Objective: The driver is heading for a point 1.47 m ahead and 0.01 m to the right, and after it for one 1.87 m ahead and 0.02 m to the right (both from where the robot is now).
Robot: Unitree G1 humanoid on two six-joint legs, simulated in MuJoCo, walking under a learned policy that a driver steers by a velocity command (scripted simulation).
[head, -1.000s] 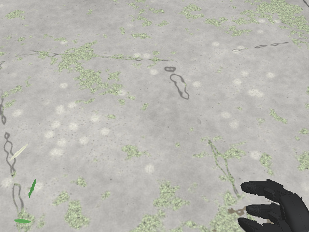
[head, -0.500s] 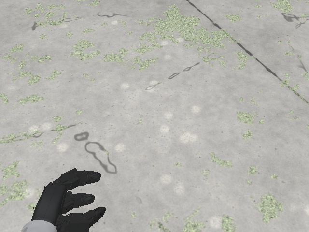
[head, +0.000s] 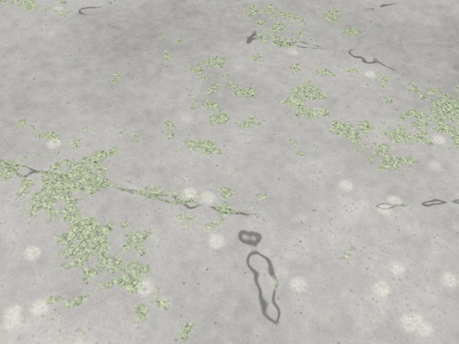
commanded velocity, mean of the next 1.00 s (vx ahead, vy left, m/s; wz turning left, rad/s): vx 0.09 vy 0.00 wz -0.11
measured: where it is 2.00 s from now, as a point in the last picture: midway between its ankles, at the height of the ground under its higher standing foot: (248, 254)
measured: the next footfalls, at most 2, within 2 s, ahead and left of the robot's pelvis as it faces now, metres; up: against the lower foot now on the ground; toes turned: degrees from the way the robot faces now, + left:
right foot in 0.36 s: +0.17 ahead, -0.15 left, +0.00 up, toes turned +16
left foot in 0.68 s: +0.10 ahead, +0.07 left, +0.00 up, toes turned -9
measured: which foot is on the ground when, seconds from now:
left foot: down 0.00-0.42, up 0.44-0.66, down 0.68-1.00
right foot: up 0.00-0.34, down 0.36-0.70, up 0.72-1.00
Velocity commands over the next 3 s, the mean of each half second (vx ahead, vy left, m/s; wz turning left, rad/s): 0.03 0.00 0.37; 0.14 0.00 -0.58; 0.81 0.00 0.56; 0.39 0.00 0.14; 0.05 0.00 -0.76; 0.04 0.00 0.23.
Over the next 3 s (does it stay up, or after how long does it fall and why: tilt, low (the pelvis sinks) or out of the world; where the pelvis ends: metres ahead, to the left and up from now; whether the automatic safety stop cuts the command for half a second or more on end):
stays up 0.77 0.03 0.03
